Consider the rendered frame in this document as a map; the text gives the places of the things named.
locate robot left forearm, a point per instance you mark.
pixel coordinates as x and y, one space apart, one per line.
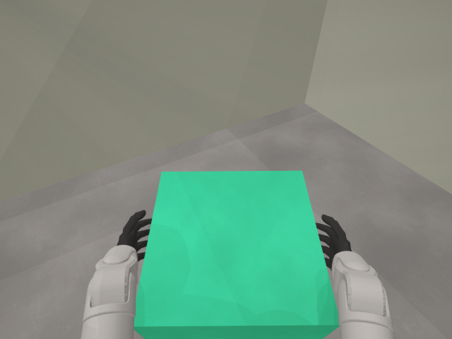
110 305

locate right robot hand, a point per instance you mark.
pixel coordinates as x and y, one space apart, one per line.
336 239

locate left robot hand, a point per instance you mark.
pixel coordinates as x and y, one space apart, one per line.
130 234

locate robot right forearm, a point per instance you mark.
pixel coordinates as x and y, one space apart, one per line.
363 306

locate carton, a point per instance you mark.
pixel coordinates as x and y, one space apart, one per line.
234 255

